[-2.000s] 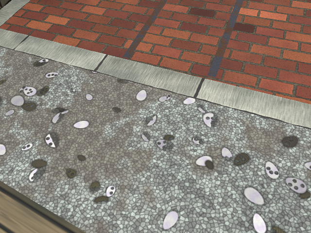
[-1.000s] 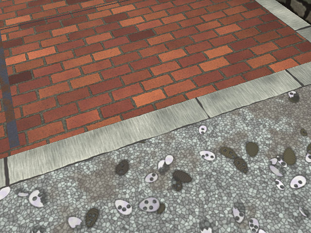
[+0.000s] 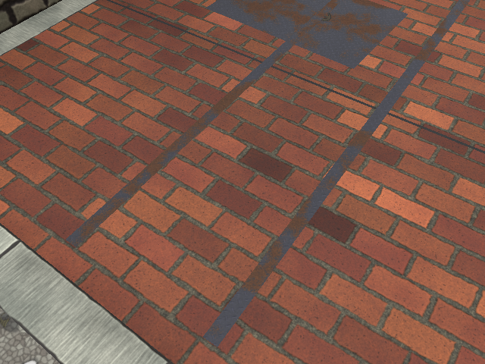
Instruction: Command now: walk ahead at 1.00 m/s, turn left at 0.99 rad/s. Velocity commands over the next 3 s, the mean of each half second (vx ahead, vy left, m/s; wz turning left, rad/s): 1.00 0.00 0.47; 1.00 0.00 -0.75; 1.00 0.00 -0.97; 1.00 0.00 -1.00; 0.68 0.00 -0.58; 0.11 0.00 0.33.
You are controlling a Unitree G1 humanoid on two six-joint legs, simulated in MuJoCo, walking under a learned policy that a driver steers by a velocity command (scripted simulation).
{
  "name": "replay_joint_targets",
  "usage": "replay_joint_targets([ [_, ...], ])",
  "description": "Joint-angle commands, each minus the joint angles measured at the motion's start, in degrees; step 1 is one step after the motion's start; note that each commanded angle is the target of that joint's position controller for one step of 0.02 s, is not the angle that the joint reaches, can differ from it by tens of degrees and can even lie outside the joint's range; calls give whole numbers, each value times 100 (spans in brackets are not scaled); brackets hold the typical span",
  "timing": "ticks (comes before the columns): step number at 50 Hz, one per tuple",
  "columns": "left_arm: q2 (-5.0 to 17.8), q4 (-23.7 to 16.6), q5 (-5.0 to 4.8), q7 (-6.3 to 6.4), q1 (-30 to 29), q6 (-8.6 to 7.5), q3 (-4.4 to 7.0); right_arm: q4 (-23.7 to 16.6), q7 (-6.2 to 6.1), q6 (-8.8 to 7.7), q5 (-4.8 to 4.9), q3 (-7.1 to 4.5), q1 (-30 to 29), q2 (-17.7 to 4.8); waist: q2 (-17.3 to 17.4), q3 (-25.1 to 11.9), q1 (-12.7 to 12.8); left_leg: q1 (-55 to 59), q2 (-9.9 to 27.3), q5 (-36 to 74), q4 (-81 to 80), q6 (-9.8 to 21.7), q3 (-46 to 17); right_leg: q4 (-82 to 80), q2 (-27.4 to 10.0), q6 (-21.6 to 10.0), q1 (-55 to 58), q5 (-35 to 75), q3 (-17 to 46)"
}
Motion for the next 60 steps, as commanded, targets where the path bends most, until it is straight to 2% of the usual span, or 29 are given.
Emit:
replay_joint_targets([
  [1, 186, -232, -36, -65, -433, -240, -42, -673, 117, 17, 33, 173, -385, 197, -823, 439, -397, -476, 402, 946, -618, -7, -200, -1528, -1373, -407, -255, 1582, 539],
  [5, 552, 4, -27, 14, -99, -260, 37, -770, 342, -58, 29, 218, -1152, 162, -522, 894, -254, 339, 136, 1569, -2473, 263, 624, -1848, -1111, -294, -120, 2885, -523],
  [7, 777, -36, -9, 71, -130, -202, 78, -467, 274, -71, 28, 123, -499, 20, -703, 363, -612, 1028, -214, 1424, -2216, 563, 927, -896, -1175, -145, 574, 6081, -856],
  [10, 1075, -257, -138, 121, -890, -21, 141, 344, 8, -136, -82, -170, 1907, -437, -902, -883, -2013, 4271, -613, 1609, -2311, 866, 743, 2384, -1446, -106, -306, 7131, -629],
  [11, 1196, -352, -134, 30, -1311, 75, 233, 732, -177, -164, -96, -320, 2864, -690, -484, -858, -2378, 5676, -453, 1015, -2944, 1230, 110, 4711, -1189, -153, -1624, 5441, -386],
  [12, 436, -588, -11, -82, -733, 11, 28, 810, -302, -143, -95, -392, 2339, -1007, 1547, -687, -1502, 6907, 198, 1292, -3622, 1653, -1154, 7081, -42, 127, -4007, -993, -213],
  [13, 449, -759, -35, -42, -320, -73, -90, 510, -350, -170, -52, -359, 2041, -1023, 1111, -1319, -1096, 6893, 1027, 706, -4385, 1913, -2772, 6942, -220, 47, -4700, -1346, 661],
  [16, 425, -500, 36, -137, -741, 31, -93, 495, -564, -390, -175, -212, 1112, -515, -1007, 1, -431, 3727, 1174, -859, -5318, 1307, -2765, 4879, -801, 2, -3566, -698, 1278],
  [19, 64, -666, 44, -295, -969, 339, -90, 752, -551, -901, -10, -99, 252, -196, -424, 561, 256, 1029, 488, -1538, -5517, 668, -1163, 2663, -705, 24, -1744, 1329, 1260],
  [22, -183, -206, -222, -495, -230, 263, -101, 1032, -483, -1159, 175, -25, 282, 56, -336, 47, 448, 364, 87, -1437, -5136, 377, 147, 1893, -369, -204, 277, 4559, 729],
  [24, -98, -100, -226, -526, -455, 244, -64, 1175, -461, -1156, 111, -11, 488, 65, -372, 335, 235, 980, 210, -1389, -4900, 276, 367, 1649, -316, -331, 37, 4563, 534],
  [27, 116, -23, 36, -492, -914, 260, 27, 1396, -573, -956, -85, 4, 1034, -63, -416, 973, -106, 2785, 433, 764, -3726, 213, 642, 754, -153, -622, -1124, 3383, 210],
  [29, 312, 659, 84, -423, 1396, 314, 205, 1363, -609, -782, -45, -41, 543, -173, -363, -112, 941, 3052, 300, 3552, -339, 243, 998, 607, -13, -1239, 329, 2722, 284],
  [30, 216, 948, -37, -416, 2413, 372, 276, 1148, -539, -741, 3, -37, -235, 48, -1213, -302, 1748, 1684, -446, 1217, 2741, 151, 1225, -193, -253, -1693, 1463, 2758, 829],
  [31, 564, 1102, -37, -427, 2294, 369, 292, 566, -486, -863, -126, 165, -405, 670, -2197, 236, 893, -827, -747, -1572, 3450, 47, 541, 1175, -503, -1618, 2287, 4419, 1836],
  [32, 377, 988, -60, -401, 2067, 295, 198, 291, -462, -924, -139, 314, -42, 787, -1582, -386, 411, -2012, -480, -1625, 3145, -56, -182, 1101, -923, -2044, 3262, 4429, 3299],
  [33, 428, 789, 18, -269, 1823, 256, 253, 221, -433, -1015, -180, 361, 79, 595, -777, -668, 327, -2340, -258, -1391, 2669, -186, -554, 153, -1598, -2512, 3152, 2325, 4755],
  [34, 848, 531, 76, 22, 742, 211, 359, 83, -398, -1024, -174, 354, -28, 377, -825, -457, -245, -2346, 188, -884, 1496, -379, -995, -840, -2281, -2609, 2148, -83, 6111],
  [35, 502, 477, 106, 72, 426, 131, 260, 219, -376, -925, -232, 228, -570, -123, 208, 217, -184, -2049, 388, -738, 1113, -631, -993, -1042, -2105, -2515, 1140, -457, 5925],
  [38, 285, 504, -68, 63, 357, 16, 159, -125, -201, -637, -181, 389, -1411, 159, 93, 1081, -242, -152, 446, -177, -1586, -964, -381, -1425, -880, -2102, -1442, 850, 4074],
  [42, 529, 550, -225, -172, 465, -29, 341, -275, -163, -634, 52, 511, -1427, 532, -479, 470, 83, 2067, -115, 1547, -3507, -621, 263, -1289, -256, -1438, -1442, 3167, 3026],
  [45, 794, 491, -233, -166, 317, -26, 429, 89, -368, -689, 63, 248, 37, 32, -435, -686, -605, 3696, -493, 1040, -4167, -416, 164, 814, 1, -990, -499, 5009, 2775],
  [46, 857, 372, -196, -177, -34, -52, 453, 370, -473, -700, 48, 95, 1193, -244, -521, -1266, -1282, 4987, -139, 717, -3949, -372, -52, 2190, 185, -853, -1081, 4601, 2692],
  [47, 232, 153, -139, -173, -331, -103, 311, 566, -593, -692, -113, -83, 2370, -691, 77, -1967, -1702, 6175, 1086, -1058, -4042, -242, -1273, 4118, 533, -825, -1975, 1890, 2323],
  [48, -421, -184, -357, -106, 39, -60, 136, 519, -576, -656, -295, -113, 2173, -911, 1313, -2365, -1078, 6634, 2529, -1904, -5029, 43, -4007, 5645, 746, -769, -3145, -980, 1850],
  [49, -153, -281, -308, -54, 107, 28, 107, 464, -533, -611, -219, -176, 1433, -735, 1373, -1884, -757, 6053, 2489, -2989, -5646, 401, -4735, 5982, 355, -828, -3927, -524, 1588],
  [51, -12, -203, -80, -154, -549, 205, 137, 456, -468, -614, -140, 11, 794, 241, 182, -353, -671, 4460, 1865, -2120, -5714, 266, -2798, 5558, -181, -784, -3999, 94, 1378],
  [55, -454, -655, 64, -421, -1239, 507, 7, 1093, -421, -774, 66, 98, 1294, 636, 119, 169, -333, 3602, 1330, 138, -6023, -151, -674, 5164, -618, -654, -3955, 345, 1292],
  [60, -201, -1286, 15, -584, -2194, 511, -146, 1107, -383, -928, 50, 28, 984, 238, -125, 489, -59, 3101, 992, 1892, -6547, -299, 1062, 3318, -531, -699, -3414, 1792, 671],
])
